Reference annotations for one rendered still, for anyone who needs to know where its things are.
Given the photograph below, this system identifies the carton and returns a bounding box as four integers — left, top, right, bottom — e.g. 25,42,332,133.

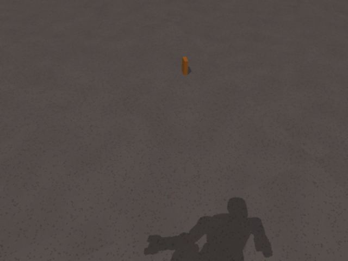
182,57,189,76

